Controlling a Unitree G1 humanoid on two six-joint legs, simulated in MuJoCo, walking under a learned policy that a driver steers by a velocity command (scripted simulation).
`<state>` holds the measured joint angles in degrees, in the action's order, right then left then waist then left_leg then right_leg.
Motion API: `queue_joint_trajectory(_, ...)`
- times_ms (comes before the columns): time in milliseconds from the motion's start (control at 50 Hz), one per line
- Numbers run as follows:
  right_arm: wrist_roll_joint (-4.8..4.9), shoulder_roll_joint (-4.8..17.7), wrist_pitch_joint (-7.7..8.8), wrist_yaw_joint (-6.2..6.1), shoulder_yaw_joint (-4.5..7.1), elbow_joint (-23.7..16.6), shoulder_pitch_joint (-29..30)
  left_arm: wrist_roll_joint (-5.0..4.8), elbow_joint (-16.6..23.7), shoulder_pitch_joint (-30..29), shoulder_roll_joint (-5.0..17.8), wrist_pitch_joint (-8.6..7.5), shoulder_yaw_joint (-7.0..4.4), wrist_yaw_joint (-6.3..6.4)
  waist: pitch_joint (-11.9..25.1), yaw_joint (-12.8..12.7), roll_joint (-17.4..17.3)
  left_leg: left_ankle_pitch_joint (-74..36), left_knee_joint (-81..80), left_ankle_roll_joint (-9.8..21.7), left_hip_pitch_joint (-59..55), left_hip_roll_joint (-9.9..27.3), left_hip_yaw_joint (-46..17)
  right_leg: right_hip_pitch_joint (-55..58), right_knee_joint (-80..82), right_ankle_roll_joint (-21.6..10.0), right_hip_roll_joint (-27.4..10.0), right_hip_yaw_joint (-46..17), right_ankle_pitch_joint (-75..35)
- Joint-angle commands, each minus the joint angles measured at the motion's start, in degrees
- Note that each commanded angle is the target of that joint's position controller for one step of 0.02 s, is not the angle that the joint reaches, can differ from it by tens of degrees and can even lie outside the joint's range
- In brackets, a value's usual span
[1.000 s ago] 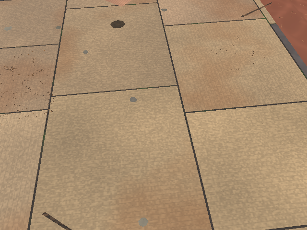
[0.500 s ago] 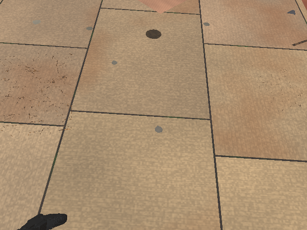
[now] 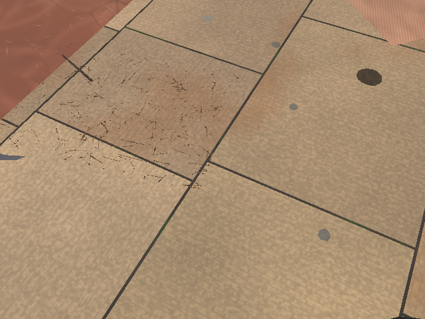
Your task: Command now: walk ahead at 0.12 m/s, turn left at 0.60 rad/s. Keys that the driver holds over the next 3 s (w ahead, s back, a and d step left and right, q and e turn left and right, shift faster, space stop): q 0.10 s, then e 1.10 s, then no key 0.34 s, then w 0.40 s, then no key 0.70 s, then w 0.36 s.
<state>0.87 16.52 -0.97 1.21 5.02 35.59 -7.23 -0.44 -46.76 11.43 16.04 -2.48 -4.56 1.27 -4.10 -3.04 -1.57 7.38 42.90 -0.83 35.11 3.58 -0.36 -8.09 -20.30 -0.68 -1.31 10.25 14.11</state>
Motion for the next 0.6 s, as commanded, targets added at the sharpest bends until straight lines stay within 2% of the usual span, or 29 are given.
queue_joint_trajectory(20,-0.03,4.1,0.26,1.09,1.43,-5.4,0.9,-1.12,3.9,-2.9,10.7,-0.05,-2.58,0.15,7.2,1.6,8.2,2.3,-5.1,1.9,-6.4,-1.2,2.1,4.5,-0.6,-8.2,-15.4,-5.0,-32.0)
queue_joint_trajectory(40,-0.01,4.6,0.18,1.26,1.75,-5.6,0.3,-1.55,4.0,-3.2,11.0,0.11,-2.72,0.16,7.3,2.2,8.3,3.2,-7.8,2.8,-7.8,-1.9,2.8,5.3,-3.2,-7.5,-15.5,-4.8,-33.1)
queue_joint_trajectory(60,-0.11,5.1,0.23,1.24,2.24,-5.1,-2.3,-1.97,4.1,-3.9,10.9,0.24,-2.75,0.22,8.2,3.9,7.7,0.8,-12.9,4.1,-12.2,-3.5,4.0,5.0,-8.0,-6.1,-14.4,-3.4,-35.2)
queue_joint_trajectory(80,-0.43,7.3,0.41,0.63,3.37,-3.7,-7.3,-1.83,3.6,-2.1,9.5,0.23,-2.44,0.10,10.7,5.9,4.7,-6.5,-18.1,6.1,-21.0,-5.5,3.8,2.3,-17.1,-3.6,-11.2,-1.3,-33.8)
queue_joint_trajectory(100,-0.88,13.9,0.50,-0.80,5.11,-4.0,-11.9,0.30,4.9,-0.2,7.4,-0.02,-1.65,-0.25,15.4,6.9,-6.3,-33.3,-17.4,11.1,-35.5,5.4,-11.0,-10.6,-33.0,0.9,-6.8,0.8,-15.2)
queue_joint_trajectory(120,-2.13,17.3,0.83,-1.36,4.52,-6.0,-9.2,2.53,6.7,2.6,3.7,-0.47,0.25,-0.87,20.8,3.0,-16.2,-49.6,-15.8,24.5,-46.1,20.2,-31.6,-28.3,-50.7,4.3,1.6,-4.2,28.4)
queue_joint_trajectory(140,-1.95,11.4,1.19,-0.97,2.86,-6.1,-9.8,0.78,5.4,0.0,7.4,-0.30,-0.43,-1.44,25.7,6.9,-7.9,-42.4,-18.0,24.8,-43.0,19.8,-28.9,-28.5,-55.0,4.2,-0.4,-13.3,26.2)
queue_joint_trajectory(160,-1.60,8.1,1.69,-0.74,1.58,-5.5,-6.5,-0.82,5.4,-1.7,8.0,0.38,-0.54,-1.53,21.0,5.7,-5.3,-36.3,-18.0,21.1,-39.2,16.7,-21.7,-29.6,-53.7,3.5,-2.7,-13.3,22.6)
queue_joint_trajectory(180,-0.85,5.3,1.81,-0.72,0.62,-4.9,-3.7,-0.45,4.6,-2.0,6.8,1.05,-0.25,-1.09,17.5,4.4,-2.1,-28.5,-18.8,17.2,-34.9,12.9,-17.1,-29.1,-48.7,3.5,-4.3,-13.2,19.5)
queue_joint_trajectory(200,-0.85,3.9,1.66,-0.86,-0.10,-4.5,-1.2,0.25,4.0,-2.4,6.7,1.82,-0.25,-0.53,15.1,3.3,-2.1,-23.1,-20.3,15.1,-29.3,10.9,-14.3,-25.9,-44.3,4.0,-5.2,-13.1,16.6)
queue_joint_trajectory(240,-2.35,3.7,1.84,-1.03,-0.49,-3.4,2.4,0.27,2.4,1.2,5.3,3.19,0.07,-0.34,13.4,0.3,-4.8,-21.9,-22.7,14.2,-18.8,7.9,-8.0,-15.2,-38.8,5.1,-4.1,-11.1,11.4)
queue_joint_trajectory(280,-3.02,3.4,2.29,-1.37,-0.51,-2.0,3.0,0.18,1.8,1.7,3.8,3.46,0.82,-0.23,12.6,0.8,-6.1,-17.9,-23.5,13.9,-17.3,7.2,-5.3,-11.1,-30.8,5.5,-3.8,-10.7,8.6)
queue_joint_trajectory(300,-3.08,3.9,2.35,-1.59,-0.39,-1.3,2.5,0.17,2.1,0.6,4.0,3.50,0.94,-0.17,12.2,1.7,-6.2,-14.9,-23.8,14.2,-17.7,8.0,-5.7,-10.5,-28.3,5.3,-3.7,-10.6,7.5)
queue_joint_trajectory(340,-2.76,6.1,1.87,-2.28,0.23,-0.3,2.0,-0.08,3.2,-1.2,6.1,3.72,0.49,-0.09,11.0,2.9,-6.6,-8.5,-24.3,14.9,-18.8,10.2,-7.6,-11.2,-26.6,4.7,-3.0,-9.9,7.1)
queue_joint_trajectory(380,-2.22,7.2,1.18,-2.89,0.61,0.3,1.8,-0.23,4.1,-2.0,7.0,3.95,0.13,-0.13,9.3,3.5,-6.5,-3.6,-24.4,15.0,-19.8,11.8,-9.2,-12.7,-26.1,3.7,-2.5,-9.1,8.3)
queue_joint_trajectory(420,-1.57,7.1,0.67,-3.36,0.68,0.8,2.4,-0.11,4.3,-1.3,6.2,4.07,0.10,-0.39,8.3,3.0,-6.0,-3.0,-23.2,14.1,-20.7,12.5,-9.2,-12.5,-23.4,2.4,-1.9,-7.9,8.1)
queue_joint_trajectory(460,-0.66,6.7,0.21,-3.76,0.82,1.3,3.2,0.24,3.6,1.4,5.0,4.04,0.18,-0.95,8.3,1.3,-5.3,-4.5,-19.8,11.8,-20.8,11.4,-6.7,-8.9,-15.5,0.4,-0.6,-6.2,2.9)
queue_joint_trajectory(480,0.00,6.1,0.07,-3.92,0.95,2.0,2.0,0.78,3.7,2.0,5.8,3.99,-0.02,-1.19,7.2,1.1,-3.2,-2.0,-16.4,8.7,-20.1,9.3,-4.5,-7.5,-9.4,-1.6,-1.0,-8.4,-3.4)
queue_joint_trajectory(500,-0.64,4.1,0.13,-4.11,0.79,1.7,0.4,1.39,4.4,2.8,10.6,3.81,-1.08,-0.80,7.4,2.9,7.4,3.8,-4.8,3.6,-15.1,3.6,1.6,-4.6,-3.6,-5.4,-8.8,-20.6,-15.4)
queue_joint_trajectory(520,-1.60,2.5,0.50,-4.15,0.43,-0.1,3.0,0.81,5.3,1.6,14.6,3.76,-2.09,-0.52,4.2,3.1,18.1,16.1,3.0,-1.0,-4.5,-6.1,6.5,-2.9,0.6,-13.7,-17.3,-34.1,-23.0)
queue_joint_trajectory(540,-1.72,3.3,0.68,-4.25,0.59,-1.5,8.8,2.45,5.5,4.4,13.5,2.89,-1.93,-0.57,5.1,-1.6,18.3,28.6,14.9,-1.2,0.5,-7.2,0.4,-2.1,4.1,-18.7,-20.8,-40.5,-22.8)
queue_joint_trajectory(560,-0.98,4.3,0.56,-4.04,1.29,-1.1,8.1,2.87,5.7,3.7,12.4,1.89,-1.64,-0.47,5.9,-0.4,13.5,27.7,21.7,-0.8,2.0,-5.8,-3.0,-0.9,3.2,-17.6,-19.0,-37.5,-22.0)
queue_joint_trajectory(580,-0.78,4.1,0.20,-4.00,1.53,0.3,6.0,1.81,6.5,0.4,11.8,1.45,-1.73,-0.21,6.1,1.7,9.7,24.0,23.6,-0.9,2.6,-4.9,-3.9,-0.3,1.3,-14.6,-15.8,-32.9,-22.8)
queue_joint_trajectory(600,-1.09,4.6,-0.02,-4.08,1.74,0.9,4.8,0.54,7.2,-1.7,10.9,1.41,-1.56,0.03,6.3,2.5,8.2,21.0,22.3,-1.3,2.8,-4.3,-4.2,0.1,0.4,-12.7,-14.2,-30.4,-23.9)
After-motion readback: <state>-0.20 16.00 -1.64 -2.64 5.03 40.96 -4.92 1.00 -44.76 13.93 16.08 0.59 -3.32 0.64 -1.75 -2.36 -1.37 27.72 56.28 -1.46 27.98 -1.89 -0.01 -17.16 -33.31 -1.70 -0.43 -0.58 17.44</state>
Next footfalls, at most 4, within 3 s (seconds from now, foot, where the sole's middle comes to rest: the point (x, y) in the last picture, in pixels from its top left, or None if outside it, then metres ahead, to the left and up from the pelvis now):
0.10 left None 0.16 0.13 -0.78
0.48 right None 0.11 -0.11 -0.78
0.88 left None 0.14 0.13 -0.78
1.28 right None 0.04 -0.12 -0.78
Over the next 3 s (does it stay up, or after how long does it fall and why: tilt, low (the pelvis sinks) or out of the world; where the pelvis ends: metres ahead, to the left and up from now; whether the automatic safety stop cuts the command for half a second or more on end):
stays up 0.35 -0.20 -0.01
